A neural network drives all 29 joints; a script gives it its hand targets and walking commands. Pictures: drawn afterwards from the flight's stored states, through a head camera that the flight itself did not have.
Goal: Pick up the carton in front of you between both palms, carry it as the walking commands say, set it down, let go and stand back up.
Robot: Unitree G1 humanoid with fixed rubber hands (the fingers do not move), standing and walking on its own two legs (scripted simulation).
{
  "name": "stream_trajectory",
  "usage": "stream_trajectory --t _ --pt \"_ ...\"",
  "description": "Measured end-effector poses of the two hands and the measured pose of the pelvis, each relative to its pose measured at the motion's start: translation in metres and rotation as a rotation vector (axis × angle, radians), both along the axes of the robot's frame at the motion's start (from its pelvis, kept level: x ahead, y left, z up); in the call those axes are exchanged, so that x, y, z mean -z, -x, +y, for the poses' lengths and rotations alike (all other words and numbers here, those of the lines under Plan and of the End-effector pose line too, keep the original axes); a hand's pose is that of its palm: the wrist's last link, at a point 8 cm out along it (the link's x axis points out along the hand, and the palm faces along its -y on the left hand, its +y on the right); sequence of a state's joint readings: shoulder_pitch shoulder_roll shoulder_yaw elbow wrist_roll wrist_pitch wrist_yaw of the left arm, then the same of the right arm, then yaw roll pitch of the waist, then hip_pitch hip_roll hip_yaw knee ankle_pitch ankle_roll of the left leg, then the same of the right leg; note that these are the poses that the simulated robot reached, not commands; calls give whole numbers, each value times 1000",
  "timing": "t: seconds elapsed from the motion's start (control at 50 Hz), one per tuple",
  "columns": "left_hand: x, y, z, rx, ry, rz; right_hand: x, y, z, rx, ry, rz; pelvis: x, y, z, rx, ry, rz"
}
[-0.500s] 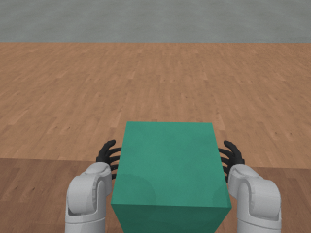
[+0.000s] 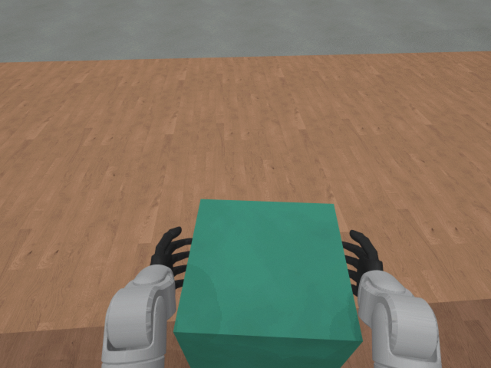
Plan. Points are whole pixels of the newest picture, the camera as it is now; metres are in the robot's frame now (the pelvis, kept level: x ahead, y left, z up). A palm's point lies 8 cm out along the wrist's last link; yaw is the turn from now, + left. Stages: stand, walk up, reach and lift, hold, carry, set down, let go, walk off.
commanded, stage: carry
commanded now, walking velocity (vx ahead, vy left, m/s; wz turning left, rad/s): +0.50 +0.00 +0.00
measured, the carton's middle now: (262, 297) +0.26 -0.01 -0.02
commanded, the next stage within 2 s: none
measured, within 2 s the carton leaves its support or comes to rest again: neither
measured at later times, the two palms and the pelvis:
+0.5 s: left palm (199, 102) +0.65 +0.12 +0.10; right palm (331, 96) +0.68 -0.17 +0.10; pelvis +0.33 -0.05 -0.01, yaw +3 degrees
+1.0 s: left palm (203, 49) +1.04 +0.16 +0.04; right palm (296, 48) +1.04 -0.14 +0.05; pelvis +0.67 +0.01 -0.03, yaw +1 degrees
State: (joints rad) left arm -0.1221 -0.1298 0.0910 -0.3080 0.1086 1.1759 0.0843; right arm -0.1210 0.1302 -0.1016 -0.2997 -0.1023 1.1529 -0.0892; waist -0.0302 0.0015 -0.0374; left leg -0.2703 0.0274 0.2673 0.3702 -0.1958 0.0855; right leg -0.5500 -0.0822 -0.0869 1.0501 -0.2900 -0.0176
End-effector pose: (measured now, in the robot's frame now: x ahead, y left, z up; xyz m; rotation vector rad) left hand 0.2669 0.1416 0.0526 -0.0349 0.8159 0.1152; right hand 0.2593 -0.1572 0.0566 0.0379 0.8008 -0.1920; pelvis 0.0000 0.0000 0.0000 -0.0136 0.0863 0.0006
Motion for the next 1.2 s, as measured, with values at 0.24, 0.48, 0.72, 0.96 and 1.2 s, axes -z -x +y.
stream_trajectory --t 0.24,0.48,0.72,0.96,1.2 --pt "-35 -175 -8 -71 -6 -187 -32 -196 -7 -58 -24 -187 18 -180 -24 -33 -4 -26" --pt "-45 -362 -17 -101 -69 -82 -37 -404 -15 -151 -21 -85 9 -320 -48 -48 -25 -14" --pt "-49 -581 -2 -22 -71 -99 -50 -608 -1 -120 37 -99 24 -486 -21 -21 5 0" --pt "13 -752 17 6 -12 26 11 -757 17 -36 29 27 34 -645 13 -20 21 19" --pt "-3 -928 11 -45 -13 -184 -2 -942 10 -47 -8 -185 65 -830 4 -50 -31 4"
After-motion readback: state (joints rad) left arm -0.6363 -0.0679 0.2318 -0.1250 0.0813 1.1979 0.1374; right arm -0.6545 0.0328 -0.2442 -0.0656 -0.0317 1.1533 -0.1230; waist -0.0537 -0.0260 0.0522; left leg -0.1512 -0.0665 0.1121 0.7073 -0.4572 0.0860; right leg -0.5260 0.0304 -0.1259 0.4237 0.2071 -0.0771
